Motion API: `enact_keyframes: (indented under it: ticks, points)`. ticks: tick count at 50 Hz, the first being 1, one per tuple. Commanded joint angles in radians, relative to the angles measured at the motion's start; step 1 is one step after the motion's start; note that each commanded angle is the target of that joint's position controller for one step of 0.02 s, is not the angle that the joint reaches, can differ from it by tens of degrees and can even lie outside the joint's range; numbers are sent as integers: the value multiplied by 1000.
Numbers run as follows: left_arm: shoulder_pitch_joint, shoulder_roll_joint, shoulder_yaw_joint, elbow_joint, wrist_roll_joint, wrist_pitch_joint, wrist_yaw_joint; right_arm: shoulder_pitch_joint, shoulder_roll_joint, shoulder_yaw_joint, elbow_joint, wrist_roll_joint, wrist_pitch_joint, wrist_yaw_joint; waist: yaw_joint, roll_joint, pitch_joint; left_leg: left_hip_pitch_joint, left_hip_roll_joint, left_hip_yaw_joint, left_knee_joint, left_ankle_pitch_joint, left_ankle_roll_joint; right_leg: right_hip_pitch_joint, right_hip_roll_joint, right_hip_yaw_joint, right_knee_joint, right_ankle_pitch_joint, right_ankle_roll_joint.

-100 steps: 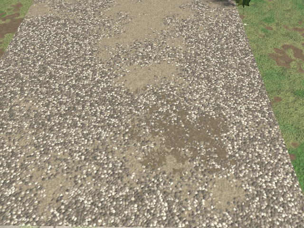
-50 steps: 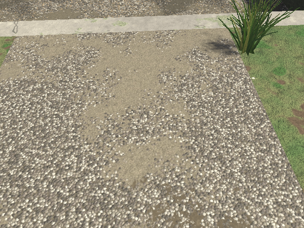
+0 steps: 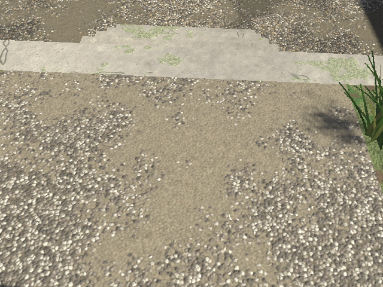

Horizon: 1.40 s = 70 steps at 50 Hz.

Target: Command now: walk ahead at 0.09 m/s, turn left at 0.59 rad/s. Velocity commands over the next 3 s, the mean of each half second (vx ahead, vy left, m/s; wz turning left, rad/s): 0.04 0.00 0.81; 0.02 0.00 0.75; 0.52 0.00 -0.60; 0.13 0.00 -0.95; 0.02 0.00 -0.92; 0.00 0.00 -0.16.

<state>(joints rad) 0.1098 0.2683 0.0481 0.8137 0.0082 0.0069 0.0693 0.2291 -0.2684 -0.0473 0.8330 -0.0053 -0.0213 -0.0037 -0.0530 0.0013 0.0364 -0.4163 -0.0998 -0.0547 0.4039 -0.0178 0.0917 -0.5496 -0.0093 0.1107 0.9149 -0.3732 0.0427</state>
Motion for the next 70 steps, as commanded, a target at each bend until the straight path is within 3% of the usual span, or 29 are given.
enact_keyframes:
  ticks: [1, 7, 9, 10, 11, 12, 14, 18, 22, 26, 31, 32, 33, 34, 35, 37, 38, 40, 47, 48, 50, 52, 58, 64, 66, 67, 68, 69, 70]
  points:
    - [79, 76, 27, -33, -1, -2, 7, -69, -171, -55, -109, 13, 12, -32, 59, 125, -117, 42, 234, -381, -202, -393, 114, 56, 33, 0, -61, 61, 2]
    - [86, 90, 29, -40, -27, -40, -16, -60, -176, -80, -151, 23, 50, -47, 63, 171, -126, 81, 196, -473, -184, -389, 73, 209, 83, 3, -351, 79, -15]
    - [189, 143, 48, -13, -26, -43, -24, -73, -153, -76, -175, 39, 60, -46, 108, 155, -134, -16, 118, -431, -112, -463, -3, 421, 3, 2, -578, 171, -59]
    - [179, 198, 60, -29, -4, -35, -19, 0, -90, -64, -165, 42, 69, -44, 61, -16, -180, -115, 24, -292, 148, -547, -45, 529, -228, 178, -622, 110, -127]
    - [77, 247, 70, -61, 56, -30, -23, -32, -92, -72, -214, 42, 53, -37, 23, -309, -115, -303, -70, -121, 407, -562, -73, 419, -402, 437, -705, 180, -245]
    - [-5, 183, 59, -101, 64, -37, -19, -20, -201, -97, -198, 20, 45, -28, 6, -248, -88, -309, 29, -110, 579, -484, -110, 362, -410, 377, -712, 234, -267]
    - [-90, 101, 37, -140, 23, -42, -8, 56, -198, -106, -143, 10, 68, -26, -18, -119, -100, -259, 36, -74, 746, -353, -137, 348, -263, 141, -644, 279, -184]
    - [-34, 113, 29, -141, 17, -28, 4, -16, -122, -77, -205, 27, 84, -15, 41, -132, -46, -328, 112, 22, 817, -247, -192, 379, -222, -47, -646, 357, -206]
    - [58, 170, 50, -131, 19, -9, 2, -115, -90, -56, -291, 29, 77, 11, 111, -158, -78, -322, 177, 51, 636, -266, -215, 520, -288, -89, -627, 437, -252]
    - [30, 214, 75, -146, 6, -10, -27, -116, -88, -57, -320, 29, 86, 30, 102, -167, -98, -146, 175, 124, 462, -299, -172, 469, -321, -186, -599, 489, -238]
    - [13, 201, 93, -132, -45, -21, -61, -52, -115, -90, -311, 37, 114, 37, 36, -165, -130, 102, 123, 172, 126, -209, -63, 450, -347, -270, -422, 475, -129]
    - [66, 158, 85, -107, -40, -21, -68, 37, -161, -114, -278, 34, 112, 22, 5, -74, -155, 286, 107, 118, 21, -62, -16, 336, -288, -324, -268, 402, -64]
    - [56, 105, 68, -150, 3, -25, -73, 117, -319, -157, -275, 29, 103, 1, 0, 239, -153, 536, 342, -238, 8, 446, 88, -25, -164, -385, 84, -104, 31]
    - [-12, 71, 54, -223, 28, -35, -63, 60, -369, -150, -311, -9, 72, 6, 24, 340, -247, 534, 485, -512, 13, 468, 286, -244, -54, -185, 298, -329, 69]
    - [-96, 134, 68, -227, 15, -37, -54, 50, -299, -136, -313, -14, 44, 21, -37, 192, -263, 512, 452, -440, -28, 344, 278, -261, -57, -78, 367, -270, 50]
    - [-87, 141, 74, -214, 4, -38, -30, -32, -237, -112, -304, 21, 29, 5, 30, 100, -167, 411, 349, -325, -38, 177, 170, -261, -70, -34, 307, -92, 12]
    - [-58, 156, 81, -209, 13, -35, -22, -88, -211, -100, -317, 34, 37, -4, 61, 112, -151, 346, 324, -299, -40, 158, 147, -223, -67, -25, 267, -34, 11]
    - [-17, 147, 81, -196, 17, -36, -27, -122, -207, -93, -334, 20, 44, -16, 85, 117, -168, 274, 284, -287, -43, 158, 138, -145, -25, -30, 239, 45, 15]
    - [22, 87, 41, -164, -4, -16, -53, -112, -120, -39, -285, -13, 33, -23, 47, 133, -186, 210, 279, -215, -29, 76, 127, 45, -63, -61, -29, 126, 34]
    - [34, 79, 33, -159, -11, -18, -63, -79, -109, -32, -264, -15, 28, -16, 29, 136, -192, 196, 277, -218, -79, -167, 128, 80, -66, -83, -72, 139, 22]
    - [-1, 136, 44, -189, -43, -26, -77, -28, -214, -58, -244, -10, 13, 1, -16, 195, -100, 200, 338, -346, -179, -589, 148, -14, -51, -105, -62, 99, -17]
    - [-19, 151, 47, -205, -52, -42, -82, -11, -213, -56, -226, -7, -13, 1, -21, 167, -26, 280, 393, -418, -215, -693, 147, -149, -68, -71, -74, 66, -58]
    - [7, 92, 28, -221, -47, -73, -97, 13, -185, -58, -190, 13, -67, -1, -20, 100, -28, 438, 424, -266, -244, -536, 100, -249, -116, -66, -81, 69, -96]
    - [49, 94, 11, -242, -54, -57, -108, -24, -210, -76, -169, 23, -64, 22, 17, 84, -3, 330, 405, -46, -249, -483, 62, -74, -129, -171, -128, 59, -115]
    - [148, 112, 23, -209, -43, -51, -106, -74, -196, -73, -168, 18, -46, 22, 76, 35, -7, 245, 333, 109, -77, -270, 11, 130, -50, -263, -232, 132, -131]
    - [267, 160, 52, -173, -34, -47, -99, -71, -181, -67, -170, 7, -41, 18, 128, -4, -66, 184, 275, 195, 155, 40, -30, 315, 40, -315, -252, 137, -147]
    - [474, 277, 98, -142, -32, -43, -88, -92, -141, -53, -203, -5, -42, 8, 219, -172, -123, -45, 204, 245, 594, 46, -109, 569, -37, -74, -335, 129, -227]
    - [475, 430, 112, -182, -29, -52, -89, -69, -34, -18, -276, -37, -68, 13, 138, -490, -189, -447, 0, 112, 940, -600, -175, 780, -272, 568, -561, 89, -403]
    - [455, 346, 91, -229, -30, -66, -101, -119, -127, -28, -271, 2, -102, 22, 185, -309, -233, -567, 47, -41, 1026, -574, -143, 848, -329, 678, -669, 93, -412]
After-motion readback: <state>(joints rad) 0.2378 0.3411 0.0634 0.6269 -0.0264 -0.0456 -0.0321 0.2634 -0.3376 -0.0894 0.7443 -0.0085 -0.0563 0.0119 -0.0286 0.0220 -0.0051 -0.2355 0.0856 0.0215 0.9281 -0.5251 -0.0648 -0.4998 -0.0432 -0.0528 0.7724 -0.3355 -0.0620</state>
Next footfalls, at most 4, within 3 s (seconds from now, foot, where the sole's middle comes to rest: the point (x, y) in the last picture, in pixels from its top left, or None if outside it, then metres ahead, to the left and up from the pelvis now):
0.18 right None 0.11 -0.14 -0.77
0.64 left None -0.02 0.11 -0.77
1.36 right None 0.30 -0.02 -0.77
1.80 left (129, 260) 0.56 0.20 -0.77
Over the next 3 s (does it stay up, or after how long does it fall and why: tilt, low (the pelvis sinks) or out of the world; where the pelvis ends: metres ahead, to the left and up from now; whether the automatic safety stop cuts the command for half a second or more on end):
stays up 0.53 0.05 0.00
